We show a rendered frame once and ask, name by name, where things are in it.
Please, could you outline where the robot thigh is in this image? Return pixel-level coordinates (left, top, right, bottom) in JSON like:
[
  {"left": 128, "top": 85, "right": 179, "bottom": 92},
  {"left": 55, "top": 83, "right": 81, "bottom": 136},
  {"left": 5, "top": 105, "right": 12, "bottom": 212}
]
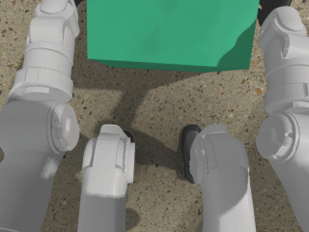
[
  {"left": 77, "top": 133, "right": 135, "bottom": 232},
  {"left": 190, "top": 132, "right": 256, "bottom": 232}
]

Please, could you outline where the robot left forearm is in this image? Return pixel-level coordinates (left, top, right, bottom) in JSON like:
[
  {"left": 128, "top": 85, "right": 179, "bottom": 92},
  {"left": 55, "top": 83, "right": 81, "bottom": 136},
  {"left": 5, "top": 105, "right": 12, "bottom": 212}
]
[{"left": 0, "top": 0, "right": 80, "bottom": 147}]

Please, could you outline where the right robot thigh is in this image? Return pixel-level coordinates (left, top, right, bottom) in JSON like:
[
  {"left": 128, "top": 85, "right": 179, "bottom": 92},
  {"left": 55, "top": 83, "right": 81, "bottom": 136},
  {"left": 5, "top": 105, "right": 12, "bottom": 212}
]
[{"left": 190, "top": 132, "right": 256, "bottom": 232}]

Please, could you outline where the carton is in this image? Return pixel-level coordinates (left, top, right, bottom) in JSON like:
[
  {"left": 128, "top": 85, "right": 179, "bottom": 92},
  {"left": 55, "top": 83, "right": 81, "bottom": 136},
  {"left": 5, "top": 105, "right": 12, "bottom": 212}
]
[{"left": 87, "top": 0, "right": 260, "bottom": 73}]

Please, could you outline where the left robot upper arm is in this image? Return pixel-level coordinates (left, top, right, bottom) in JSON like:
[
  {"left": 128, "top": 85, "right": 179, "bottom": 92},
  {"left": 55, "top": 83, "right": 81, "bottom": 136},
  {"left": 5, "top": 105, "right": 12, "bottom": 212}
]
[{"left": 0, "top": 100, "right": 80, "bottom": 232}]

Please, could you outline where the robot right hand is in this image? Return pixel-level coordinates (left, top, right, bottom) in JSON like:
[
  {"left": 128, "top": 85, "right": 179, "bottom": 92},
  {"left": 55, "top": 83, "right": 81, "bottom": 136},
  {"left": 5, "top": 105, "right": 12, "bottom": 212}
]
[{"left": 257, "top": 0, "right": 293, "bottom": 26}]

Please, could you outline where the left robot thigh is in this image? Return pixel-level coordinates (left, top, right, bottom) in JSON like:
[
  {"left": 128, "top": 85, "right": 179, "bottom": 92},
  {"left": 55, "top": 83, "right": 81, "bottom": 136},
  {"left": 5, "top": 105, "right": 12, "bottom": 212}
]
[{"left": 77, "top": 133, "right": 135, "bottom": 232}]

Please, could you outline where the robot right forearm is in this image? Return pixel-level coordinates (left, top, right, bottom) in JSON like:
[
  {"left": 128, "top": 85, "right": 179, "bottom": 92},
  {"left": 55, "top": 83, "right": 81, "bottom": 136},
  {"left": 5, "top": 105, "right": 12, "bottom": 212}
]
[{"left": 258, "top": 6, "right": 309, "bottom": 116}]

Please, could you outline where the right robot upper arm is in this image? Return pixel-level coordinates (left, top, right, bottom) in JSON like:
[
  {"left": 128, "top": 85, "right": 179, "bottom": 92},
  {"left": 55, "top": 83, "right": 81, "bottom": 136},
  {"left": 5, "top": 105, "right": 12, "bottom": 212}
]
[{"left": 255, "top": 111, "right": 309, "bottom": 232}]

